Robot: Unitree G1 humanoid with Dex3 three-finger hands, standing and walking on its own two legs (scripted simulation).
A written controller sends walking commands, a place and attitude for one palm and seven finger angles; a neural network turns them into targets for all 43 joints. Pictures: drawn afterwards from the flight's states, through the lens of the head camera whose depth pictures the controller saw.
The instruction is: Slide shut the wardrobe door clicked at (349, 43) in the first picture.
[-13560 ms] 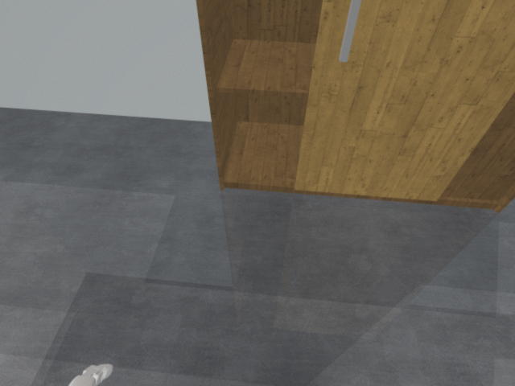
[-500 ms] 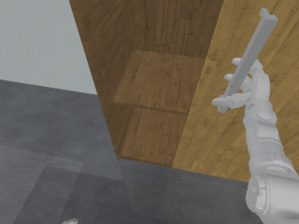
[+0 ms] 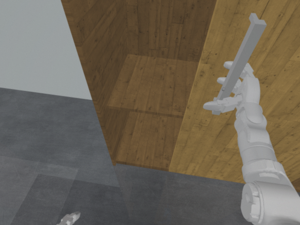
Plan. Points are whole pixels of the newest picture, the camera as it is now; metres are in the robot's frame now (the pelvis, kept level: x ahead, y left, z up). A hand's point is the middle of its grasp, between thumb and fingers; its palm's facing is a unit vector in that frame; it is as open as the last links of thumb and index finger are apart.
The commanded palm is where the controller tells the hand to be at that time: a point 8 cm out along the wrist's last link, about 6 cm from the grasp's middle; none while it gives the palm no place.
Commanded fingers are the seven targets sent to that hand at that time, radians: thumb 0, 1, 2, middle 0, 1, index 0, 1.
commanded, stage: slide the fingers in behind the handle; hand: right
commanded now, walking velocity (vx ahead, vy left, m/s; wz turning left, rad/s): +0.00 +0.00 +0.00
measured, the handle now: (231, 72) +0.51 -0.16 +0.15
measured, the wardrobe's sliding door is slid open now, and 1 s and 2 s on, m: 0.37 0.37 0.37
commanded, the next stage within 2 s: grip the handle and tug to test in 0.34 s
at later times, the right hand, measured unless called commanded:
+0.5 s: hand (223, 89) +0.45 -0.13 +0.14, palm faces +0.07 +1.00 +0.00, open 14.2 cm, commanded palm +0.42 -0.17 +0.14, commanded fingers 0.00 0.31 -0.38 0.32 1.23 0.32 1.23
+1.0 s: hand (224, 88) +0.46 -0.14 +0.14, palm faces +0.08 +1.00 -0.01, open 7.8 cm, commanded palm +0.42 -0.18 +0.14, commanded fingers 0.00 -0.85 -0.88 0.44 1.39 0.44 1.39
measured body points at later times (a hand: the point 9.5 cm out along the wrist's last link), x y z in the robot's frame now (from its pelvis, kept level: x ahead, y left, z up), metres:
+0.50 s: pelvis +0.00 +0.00 +0.00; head +0.03 +0.00 +0.45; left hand +0.07 +0.25 -0.12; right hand +0.44 -0.19 +0.15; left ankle -0.03 +0.12 -0.72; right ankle +0.01 -0.12 -0.72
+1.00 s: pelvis +0.00 +0.00 +0.00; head +0.04 +0.01 +0.45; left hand +0.08 +0.25 -0.12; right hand +0.45 -0.19 +0.15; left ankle -0.03 +0.12 -0.72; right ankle +0.01 -0.12 -0.72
